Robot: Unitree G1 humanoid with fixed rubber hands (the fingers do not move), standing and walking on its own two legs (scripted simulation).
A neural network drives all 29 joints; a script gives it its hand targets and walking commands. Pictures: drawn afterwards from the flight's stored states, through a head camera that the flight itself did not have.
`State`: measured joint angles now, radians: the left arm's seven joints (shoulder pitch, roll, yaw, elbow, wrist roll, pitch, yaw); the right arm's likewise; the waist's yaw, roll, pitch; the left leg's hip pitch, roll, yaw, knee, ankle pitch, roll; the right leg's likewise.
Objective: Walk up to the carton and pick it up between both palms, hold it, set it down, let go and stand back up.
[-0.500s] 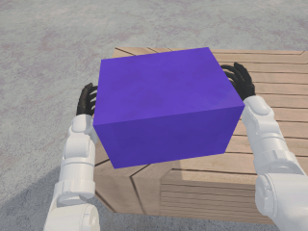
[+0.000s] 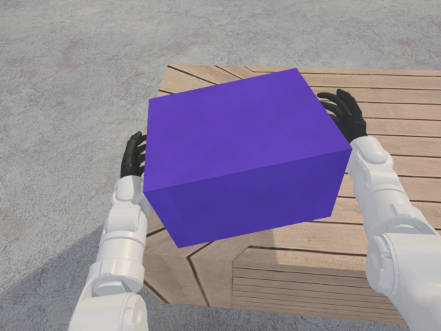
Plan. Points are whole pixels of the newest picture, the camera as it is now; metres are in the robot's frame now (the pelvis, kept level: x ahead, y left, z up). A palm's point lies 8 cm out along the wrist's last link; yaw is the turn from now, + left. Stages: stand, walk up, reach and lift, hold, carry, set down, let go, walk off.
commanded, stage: set down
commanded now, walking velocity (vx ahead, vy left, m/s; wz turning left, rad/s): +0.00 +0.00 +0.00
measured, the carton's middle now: (238, 156) +0.43 +0.01 +0.04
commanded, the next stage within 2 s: none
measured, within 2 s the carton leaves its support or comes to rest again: neither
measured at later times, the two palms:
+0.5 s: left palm (138, 179) +0.37 +0.20 +0.03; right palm (338, 129) +0.47 -0.19 +0.09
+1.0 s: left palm (141, 177) +0.38 +0.20 +0.03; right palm (339, 131) +0.47 -0.20 +0.08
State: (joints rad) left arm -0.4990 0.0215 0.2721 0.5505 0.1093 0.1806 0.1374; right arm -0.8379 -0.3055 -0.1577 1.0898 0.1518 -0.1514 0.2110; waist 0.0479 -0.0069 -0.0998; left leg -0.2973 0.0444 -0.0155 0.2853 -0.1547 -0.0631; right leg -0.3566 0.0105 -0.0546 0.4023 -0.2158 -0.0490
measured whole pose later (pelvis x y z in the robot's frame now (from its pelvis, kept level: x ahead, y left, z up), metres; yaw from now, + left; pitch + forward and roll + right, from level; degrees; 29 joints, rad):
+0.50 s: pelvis +0.01 +0.00 +0.00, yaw +0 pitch +17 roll +1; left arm -0.50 -0.01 0.27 0.66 0.08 0.02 0.19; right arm -0.95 -0.35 -0.11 1.28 0.15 -0.27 0.23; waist 0.08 0.01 -0.17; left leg -0.46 0.05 -0.02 0.32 -0.16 -0.06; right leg -0.50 0.01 -0.06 0.40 -0.21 -0.05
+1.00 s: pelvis +0.01 +0.00 -0.01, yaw +0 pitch +19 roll +1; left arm -0.57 -0.02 0.27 0.77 0.05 -0.07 0.20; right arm -1.00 -0.39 -0.12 1.36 0.13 -0.27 0.25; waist 0.10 0.03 -0.19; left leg -0.50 0.05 -0.01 0.32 -0.16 -0.06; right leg -0.54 0.01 -0.06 0.40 -0.20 -0.05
